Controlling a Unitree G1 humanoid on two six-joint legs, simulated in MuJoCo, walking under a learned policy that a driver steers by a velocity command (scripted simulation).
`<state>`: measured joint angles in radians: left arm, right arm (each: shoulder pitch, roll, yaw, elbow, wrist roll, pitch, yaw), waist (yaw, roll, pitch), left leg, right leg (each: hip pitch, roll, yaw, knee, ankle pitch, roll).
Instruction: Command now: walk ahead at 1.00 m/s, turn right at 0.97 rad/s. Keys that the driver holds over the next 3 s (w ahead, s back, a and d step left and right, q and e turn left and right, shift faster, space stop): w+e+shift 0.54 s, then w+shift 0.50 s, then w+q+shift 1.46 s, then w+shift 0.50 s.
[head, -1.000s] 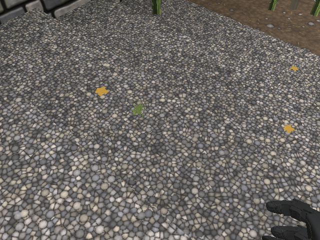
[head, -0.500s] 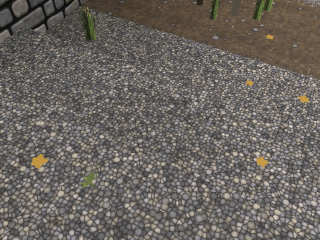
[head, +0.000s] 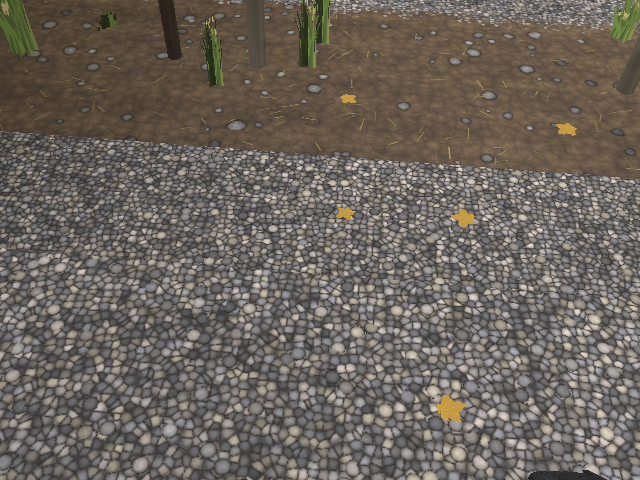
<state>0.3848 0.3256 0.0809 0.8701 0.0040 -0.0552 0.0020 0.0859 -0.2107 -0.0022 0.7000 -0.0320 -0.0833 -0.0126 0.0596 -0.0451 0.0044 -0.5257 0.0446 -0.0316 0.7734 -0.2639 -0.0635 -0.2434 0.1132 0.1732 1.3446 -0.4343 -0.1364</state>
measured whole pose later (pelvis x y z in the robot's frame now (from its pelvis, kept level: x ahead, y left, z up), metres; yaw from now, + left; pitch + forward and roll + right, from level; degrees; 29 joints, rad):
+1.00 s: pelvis +0.78 -0.22 -0.15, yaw -43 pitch +2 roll +3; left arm -0.07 0.22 -0.02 0.66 0.03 -0.05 -0.05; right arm 0.62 -0.20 -0.03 1.04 0.00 -0.10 0.01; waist -0.09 -0.04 0.01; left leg 0.11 -0.06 0.07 0.27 -0.41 0.02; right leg -0.72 -0.03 -0.01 0.78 -0.05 -0.12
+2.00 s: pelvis +1.52 -0.77 -0.34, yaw +1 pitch +0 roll -1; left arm 0.17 0.23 0.03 0.75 0.05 -0.07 0.01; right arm 0.29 -0.36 -0.09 0.81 -0.02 -0.04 0.01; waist -0.03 0.05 0.01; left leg -0.42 -0.07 -0.07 1.47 -0.37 0.12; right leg -0.44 -0.06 0.00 0.72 -0.30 0.05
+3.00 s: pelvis +2.36 -0.52 -0.31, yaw +41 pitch +1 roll -3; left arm 0.47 0.28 0.05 0.87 0.03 -0.08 -0.01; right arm 0.13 -0.30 -0.01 0.69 -0.05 -0.05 0.04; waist 0.05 0.04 0.01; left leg -0.64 0.01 -0.08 1.15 -0.24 0.09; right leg -0.14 0.07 -0.06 0.38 -0.26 -0.04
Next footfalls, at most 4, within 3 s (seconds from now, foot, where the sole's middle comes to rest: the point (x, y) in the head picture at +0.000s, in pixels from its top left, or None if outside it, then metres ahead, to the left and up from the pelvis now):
0.34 right None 0.35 -0.07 -0.73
0.72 left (361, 411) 0.75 -0.05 -0.91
1.08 right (514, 365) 0.91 -0.45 -0.91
1.56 left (523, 299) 1.27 -0.58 -1.08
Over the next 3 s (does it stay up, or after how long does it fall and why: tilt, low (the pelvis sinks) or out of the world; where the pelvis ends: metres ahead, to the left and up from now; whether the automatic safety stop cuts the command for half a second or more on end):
stays up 2.36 -0.52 -0.31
